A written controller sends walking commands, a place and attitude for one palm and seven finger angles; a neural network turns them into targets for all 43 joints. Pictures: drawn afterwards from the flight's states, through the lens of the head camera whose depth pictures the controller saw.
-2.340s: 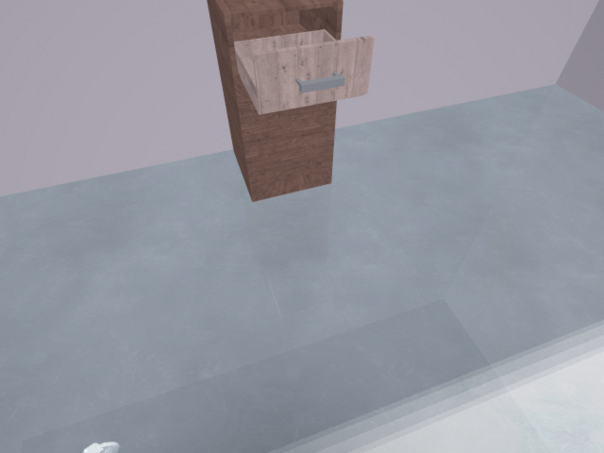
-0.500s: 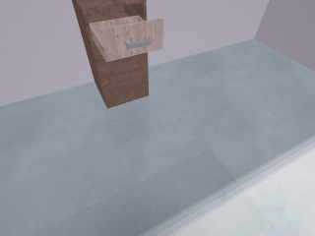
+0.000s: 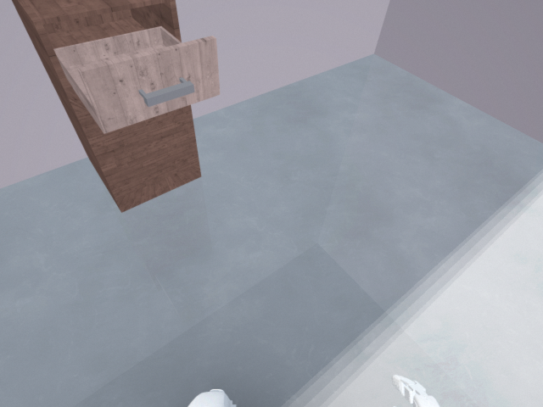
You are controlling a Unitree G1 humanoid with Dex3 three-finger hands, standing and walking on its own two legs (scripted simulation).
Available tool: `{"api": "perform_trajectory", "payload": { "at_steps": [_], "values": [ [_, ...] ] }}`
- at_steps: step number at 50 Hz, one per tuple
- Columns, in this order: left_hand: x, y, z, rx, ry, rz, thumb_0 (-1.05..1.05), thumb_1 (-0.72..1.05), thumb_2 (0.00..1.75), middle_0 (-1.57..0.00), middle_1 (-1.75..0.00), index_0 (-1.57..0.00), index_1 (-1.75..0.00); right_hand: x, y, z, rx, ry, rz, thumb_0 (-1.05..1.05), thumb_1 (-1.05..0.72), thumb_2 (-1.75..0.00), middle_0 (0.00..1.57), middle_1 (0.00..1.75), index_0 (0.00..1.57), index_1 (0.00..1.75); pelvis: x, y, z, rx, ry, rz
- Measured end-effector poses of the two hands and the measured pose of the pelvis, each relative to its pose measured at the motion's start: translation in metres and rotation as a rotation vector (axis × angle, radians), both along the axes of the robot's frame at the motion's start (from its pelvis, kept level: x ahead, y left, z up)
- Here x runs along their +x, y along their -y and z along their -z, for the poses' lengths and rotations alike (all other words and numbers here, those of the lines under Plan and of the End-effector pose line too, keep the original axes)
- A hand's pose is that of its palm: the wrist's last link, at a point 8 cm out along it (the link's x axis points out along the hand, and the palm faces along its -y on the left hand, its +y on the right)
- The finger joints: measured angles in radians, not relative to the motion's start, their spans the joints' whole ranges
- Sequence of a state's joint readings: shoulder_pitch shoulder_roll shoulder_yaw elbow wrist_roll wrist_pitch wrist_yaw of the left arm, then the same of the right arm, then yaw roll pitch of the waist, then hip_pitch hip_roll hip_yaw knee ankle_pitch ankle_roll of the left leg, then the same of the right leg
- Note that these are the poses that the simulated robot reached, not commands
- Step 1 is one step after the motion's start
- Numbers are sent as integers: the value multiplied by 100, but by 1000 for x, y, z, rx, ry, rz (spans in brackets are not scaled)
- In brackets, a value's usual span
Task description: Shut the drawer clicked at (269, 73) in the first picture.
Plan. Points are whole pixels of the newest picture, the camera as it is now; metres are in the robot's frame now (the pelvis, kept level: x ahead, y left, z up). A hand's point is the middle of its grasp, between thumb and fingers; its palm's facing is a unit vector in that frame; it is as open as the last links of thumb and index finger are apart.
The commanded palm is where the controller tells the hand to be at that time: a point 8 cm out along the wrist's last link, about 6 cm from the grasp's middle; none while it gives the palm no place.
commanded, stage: walk to a spot facing it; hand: left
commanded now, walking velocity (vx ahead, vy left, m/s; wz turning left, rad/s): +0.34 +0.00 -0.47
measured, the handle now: (166, 89) +0.85 +0.41 -0.03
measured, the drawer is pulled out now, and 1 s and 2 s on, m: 0.30 0.30 0.30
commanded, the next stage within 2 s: turn to face it in 1.36 s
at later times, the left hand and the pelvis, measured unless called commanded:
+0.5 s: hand (224, 285) +0.36 +0.14 -0.15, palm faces -0.34 -0.93 -0.16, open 7.4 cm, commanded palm none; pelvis +0.18 +0.01 +0.00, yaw -16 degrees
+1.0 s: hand (233, 267) +0.42 +0.13 -0.18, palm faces -0.26 -0.95 -0.17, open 7.3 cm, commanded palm none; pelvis +0.38 -0.05 +0.00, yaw -21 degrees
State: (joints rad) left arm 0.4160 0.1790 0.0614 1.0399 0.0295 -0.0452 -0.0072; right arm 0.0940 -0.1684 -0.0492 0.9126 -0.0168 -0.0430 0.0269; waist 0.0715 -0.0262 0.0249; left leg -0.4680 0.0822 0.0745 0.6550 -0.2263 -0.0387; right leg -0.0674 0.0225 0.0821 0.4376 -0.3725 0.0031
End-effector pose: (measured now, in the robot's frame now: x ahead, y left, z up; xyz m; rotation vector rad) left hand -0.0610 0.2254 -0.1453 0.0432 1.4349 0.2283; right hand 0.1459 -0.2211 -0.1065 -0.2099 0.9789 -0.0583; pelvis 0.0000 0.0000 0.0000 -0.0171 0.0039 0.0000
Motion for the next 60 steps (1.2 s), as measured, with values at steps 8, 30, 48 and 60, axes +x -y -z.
{"api": "perform_trajectory", "payload": {
  "at_steps": [8,30,48,60],
  "values": [
    [133,-61,7,24,84,141,1,91,90,-20,-30,-19,-30,-6,-26,2,-23,-38,145,0,-91,-89,20,30,20,30,58,-31,1,-4,25,109],
    [490,91,-7,-46,397,580,0,91,90,-19,-30,-19,-30,-125,-34,34,152,-676,605,0,-91,-90,20,30,19,30,219,32,18,24,14,315],
    [486,49,-1,15,85,421,-1,93,90,-20,-30,-20,-30,207,96,7,-12,-131,460,1,-94,-90,20,30,19,30,361,57,-3,-27,17,369],
    [586,59,4,-48,-24,486,0,92,90,-19,-30,-19,-30,269,67,-1,-27,-158,585,-1,-95,-89,20,30,20,30,464,52,-10,-16,27,465]
  ]
}}
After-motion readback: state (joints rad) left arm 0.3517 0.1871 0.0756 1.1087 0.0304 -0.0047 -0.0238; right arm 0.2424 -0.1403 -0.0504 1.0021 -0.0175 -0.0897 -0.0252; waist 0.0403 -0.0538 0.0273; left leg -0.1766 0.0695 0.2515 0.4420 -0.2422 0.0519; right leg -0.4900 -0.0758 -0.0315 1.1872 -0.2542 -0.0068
